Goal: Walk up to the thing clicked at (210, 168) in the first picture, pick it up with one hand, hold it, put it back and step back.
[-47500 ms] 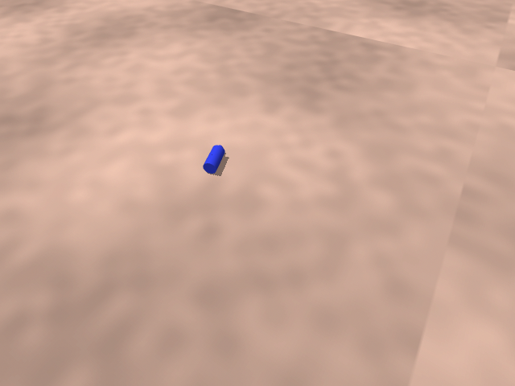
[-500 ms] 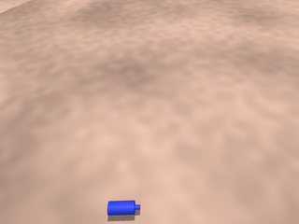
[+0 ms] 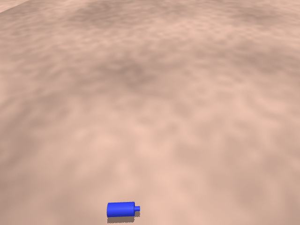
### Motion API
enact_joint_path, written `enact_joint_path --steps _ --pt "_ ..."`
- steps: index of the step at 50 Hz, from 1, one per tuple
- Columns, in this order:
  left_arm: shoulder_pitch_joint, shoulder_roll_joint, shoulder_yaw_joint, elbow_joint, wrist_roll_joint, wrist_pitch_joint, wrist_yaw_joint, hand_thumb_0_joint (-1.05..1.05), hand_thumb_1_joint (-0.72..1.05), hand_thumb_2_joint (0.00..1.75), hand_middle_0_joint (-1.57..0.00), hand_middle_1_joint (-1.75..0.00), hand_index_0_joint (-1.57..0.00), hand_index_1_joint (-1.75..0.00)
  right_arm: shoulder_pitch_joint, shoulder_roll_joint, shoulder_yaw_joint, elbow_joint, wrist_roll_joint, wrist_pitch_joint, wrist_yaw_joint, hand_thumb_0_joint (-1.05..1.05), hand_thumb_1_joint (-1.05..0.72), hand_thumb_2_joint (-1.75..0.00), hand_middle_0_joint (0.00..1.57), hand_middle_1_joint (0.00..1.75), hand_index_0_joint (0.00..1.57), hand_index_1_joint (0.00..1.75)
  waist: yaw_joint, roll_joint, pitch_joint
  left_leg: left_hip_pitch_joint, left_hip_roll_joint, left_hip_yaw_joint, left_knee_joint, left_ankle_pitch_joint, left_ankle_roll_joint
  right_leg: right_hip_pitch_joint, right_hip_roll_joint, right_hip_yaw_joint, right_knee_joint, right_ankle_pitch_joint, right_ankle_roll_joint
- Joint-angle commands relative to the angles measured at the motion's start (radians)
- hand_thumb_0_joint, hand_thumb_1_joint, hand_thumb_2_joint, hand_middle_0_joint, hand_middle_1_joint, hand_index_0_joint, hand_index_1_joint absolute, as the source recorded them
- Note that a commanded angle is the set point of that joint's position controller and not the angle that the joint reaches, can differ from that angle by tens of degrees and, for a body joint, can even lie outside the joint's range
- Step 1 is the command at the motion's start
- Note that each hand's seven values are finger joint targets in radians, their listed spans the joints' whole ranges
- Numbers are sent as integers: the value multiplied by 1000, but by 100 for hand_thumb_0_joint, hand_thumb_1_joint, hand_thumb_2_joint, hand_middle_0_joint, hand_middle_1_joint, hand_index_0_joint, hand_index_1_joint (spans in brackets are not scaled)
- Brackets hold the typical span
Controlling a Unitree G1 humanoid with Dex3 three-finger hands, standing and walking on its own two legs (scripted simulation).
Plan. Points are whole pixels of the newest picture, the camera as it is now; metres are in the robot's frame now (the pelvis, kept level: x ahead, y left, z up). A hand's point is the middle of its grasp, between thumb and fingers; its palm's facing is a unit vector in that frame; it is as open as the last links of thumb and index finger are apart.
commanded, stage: stand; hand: left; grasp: from above
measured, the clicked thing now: (124, 209) +0.38 +0.20 -0.74
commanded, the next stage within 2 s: step back in 0.24 s
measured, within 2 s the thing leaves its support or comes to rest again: neither
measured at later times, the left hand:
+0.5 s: hand out of the picture +0.09 +0.29 -0.17, palm faces -0.05 -0.92 -0.38, open 7.3 cm
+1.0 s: hand out of the picture -0.01 +0.28 -0.17, palm faces -0.13 -0.91 -0.39, open 7.3 cm
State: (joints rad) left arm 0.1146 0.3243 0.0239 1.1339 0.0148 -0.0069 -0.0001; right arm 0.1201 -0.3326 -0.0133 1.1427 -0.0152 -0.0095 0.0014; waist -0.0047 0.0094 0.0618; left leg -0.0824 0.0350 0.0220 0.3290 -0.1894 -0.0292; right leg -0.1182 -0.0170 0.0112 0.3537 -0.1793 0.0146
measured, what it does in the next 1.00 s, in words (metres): walks backwards: right foot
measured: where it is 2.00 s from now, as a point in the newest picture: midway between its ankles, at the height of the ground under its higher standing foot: outside the picture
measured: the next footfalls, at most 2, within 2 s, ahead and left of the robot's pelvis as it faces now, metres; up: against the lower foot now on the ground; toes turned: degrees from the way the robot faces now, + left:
right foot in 0.96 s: -0.11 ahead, -0.10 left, +0.00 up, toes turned -3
left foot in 1.30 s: -0.21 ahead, +0.14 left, +0.00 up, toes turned -3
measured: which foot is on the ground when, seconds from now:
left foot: down 0.00-1.00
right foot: down 0.00-0.52, up 0.54-0.94, down 0.96-1.00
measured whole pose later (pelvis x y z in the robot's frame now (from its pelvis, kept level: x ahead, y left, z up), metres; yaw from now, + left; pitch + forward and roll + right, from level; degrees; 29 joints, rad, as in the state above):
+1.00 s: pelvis -0.14 +0.03 -0.03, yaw -6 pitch -3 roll -2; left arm 0.14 0.37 0.08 0.87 0.03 0.04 0.00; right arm 0.12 -0.39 -0.04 0.87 -0.01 0.03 -0.01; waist -0.02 0.04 0.20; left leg -0.40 0.06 0.04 0.71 -0.28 0.02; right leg -0.24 0.06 0.04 0.65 -0.35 -0.01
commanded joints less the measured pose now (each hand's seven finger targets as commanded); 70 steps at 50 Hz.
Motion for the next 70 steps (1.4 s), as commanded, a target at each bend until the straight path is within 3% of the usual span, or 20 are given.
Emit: enact_joint_path --steps 1,11,15,21,25,27,28,33,43,47,48,50,51,54,62,64,65,66,67,70 --pt "-49 211 32 -60 -5 -20 15 0 90 90 -20 -30 -20 -30 -31 -196 -34 -58 -3 -18 -16 0 -90 -90 20 30 20 30 1 -15 -52 -6 97 -79 -63 95 36 -11 -102 78 -63 113 -30" --pt "-50 220 29 -65 -5 -23 13 0 90 90 -20 -30 -20 -30 -34 -200 -35 -62 -2 -18 -12 0 -90 -90 20 30 20 30 -1 -10 -74 6 99 -77 -59 97 37 -5 -105 82 -65 119 -34" --pt "-32 289 77 -135 -26 -3 21 0 90 90 -20 -30 -20 -30 -32 -242 -61 -121 25 14 -8 0 -90 -90 20 30 20 30 -8 -52 -93 -52 60 -53 170 267 70 -58 -123 115 51 399 -95" --pt "-130 333 92 -258 13 17 24 0 90 90 -20 -30 -20 -30 60 -214 -79 -178 18 54 4 0 -90 -90 20 30 20 30 -28 -229 -128 -144 -67 -60 525 -341 75 -165 -301 258 37 357 -264" --pt "-134 269 68 -293 -3 42 25 0 90 90 -20 -30 -20 -30 93 -258 -96 -197 -3 29 -5 0 -90 -90 20 30 20 30 -39 -38 -116 -120 47 -133 99 168 88 -165 -103 115 295 208 -109" --pt "-85 219 60 -307 -10 56 36 0 90 90 -20 -30 -20 -30 70 -358 -118 -228 -23 13 -9 0 -90 -90 20 30 20 30 -8 144 -102 -5 260 -360 71 657 166 -365 124 118 568 -404 -49" --pt "-73 225 64 -302 -3 58 45 0 90 90 -20 -30 -20 -30 71 -386 -126 -249 -17 13 -11 0 -90 -90 20 30 20 30 -36 200 -130 -37 326 -444 53 642 208 -356 135 184 677 -470 -43" --pt "-1 254 78 -289 -5 61 40 0 90 90 -20 -30 -20 -30 -10 -280 -102 -303 -8 5 -40 0 -90 -90 20 30 20 30 13 125 -116 38 190 -235 143 591 180 -413 122 192 844 -293 -23" --pt "23 233 99 -349 6 44 19 0 90 90 -20 -30 -20 -30 53 -315 -113 -343 -9 10 -42 0 -90 -90 20 30 20 30 -30 127 -134 46 254 -265 167 425 264 -285 43 77 468 -315 -5" --pt "156 221 107 -295 16 32 12 0 90 90 -20 -30 -20 -30 -18 -315 -104 -357 1 24 -31 0 -90 -90 20 30 20 30 37 103 -152 -163 202 -204 227 197 184 -30 40 12 124 -61 -51" --pt "155 258 120 -303 26 27 12 0 90 90 -20 -30 -20 -30 3 -284 -93 -352 8 25 -27 0 -90 -90 20 30 20 30 30 31 -147 -263 148 -181 263 84 126 31 -18 115 78 -31 -79" --pt "62 402 147 -360 22 27 7 0 90 90 -20 -30 -20 -30 -40 -245 -94 -359 15 35 -34 0 -90 -90 20 30 20 30 57 -300 -42 -347 -132 -65 688 -440 29 -232 -366 540 -71 20 -330" --pt "0 370 142 -395 25 20 9 0 90 90 -20 -30 -20 -30 3 -264 -98 -340 11 41 -35 0 -90 -90 20 30 20 30 25 -234 -2 -321 -115 -157 825 -435 27 -296 -374 533 -72 52 -331" --pt "-79 280 118 -417 17 22 22 0 90 90 -20 -30 -20 -30 86 -251 -81 -303 26 35 -33 0 -90 -90 20 30 20 30 -20 -154 3 -347 -160 -165 883 -293 19 -239 -202 250 20 193 -226" --pt "15 279 111 -445 15 43 26 0 90 90 -20 -30 -20 -30 133 -229 -76 -321 3 13 -31 0 -90 -90 20 30 20 30 23 -196 -132 -272 -62 -52 271 -250 27 66 -207 215 205 360 -213" --pt "9 275 100 -455 5 57 17 0 90 90 -20 -30 -20 -30 179 -239 -91 -303 -11 4 -28 0 -90 -90 20 30 20 30 -6 -124 -127 -113 -54 -46 62 19 48 -76 -158 170 259 230 -141" --pt "42 240 93 -459 4 59 13 0 90 90 -20 -30 -20 -30 158 -297 -109 -317 -24 0 -27 0 -90 -90 20 30 20 30 9 11 -138 -20 100 -260 30 62 98 -229 -76 122 337 31 -85" --pt "-24 234 92 -483 -2 52 18 0 90 90 -20 -30 -20 -30 100 -425 -132 -343 -24 4 -16 0 -90 -90 20 30 20 30 -12 247 -104 -85 314 -504 7 258 237 -355 96 -8 496 -330 -29" --pt "-104 264 113 -477 16 50 30 0 90 90 -20 -30 -20 -30 107 -433 -136 -353 -27 0 -19 0 -90 -90 20 30 20 30 -73 220 -73 -203 378 -602 -6 302 335 -317 91 132 706 -470 -21" --pt "14 239 110 -416 -13 56 30 0 90 90 -20 -30 -20 -30 7 -313 -98 -360 -19 -6 -38 0 -90 -90 20 30 20 30 33 80 -65 -105 222 -292 113 497 237 -402 132 203 904 -354 -39"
